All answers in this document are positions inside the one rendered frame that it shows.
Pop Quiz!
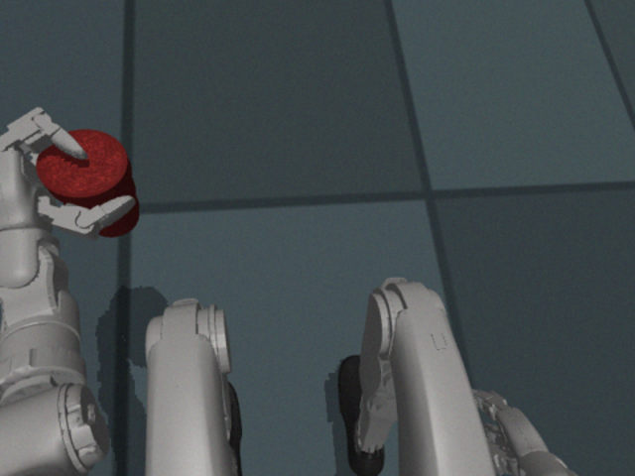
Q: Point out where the right robot hand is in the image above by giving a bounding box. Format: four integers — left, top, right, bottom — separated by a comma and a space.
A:
472, 389, 549, 476

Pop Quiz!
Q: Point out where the cup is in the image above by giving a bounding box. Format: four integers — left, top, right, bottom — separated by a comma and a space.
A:
36, 129, 139, 238

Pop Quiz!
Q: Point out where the left robot arm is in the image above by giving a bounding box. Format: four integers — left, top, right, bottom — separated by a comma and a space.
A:
0, 227, 110, 476

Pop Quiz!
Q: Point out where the right robot foot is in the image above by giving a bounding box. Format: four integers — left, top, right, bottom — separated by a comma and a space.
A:
338, 355, 384, 476

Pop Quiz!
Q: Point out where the left robot hand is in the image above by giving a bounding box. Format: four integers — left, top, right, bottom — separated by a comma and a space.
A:
0, 107, 136, 241

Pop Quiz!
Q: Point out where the right robot arm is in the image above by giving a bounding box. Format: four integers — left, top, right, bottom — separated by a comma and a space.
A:
517, 451, 578, 476

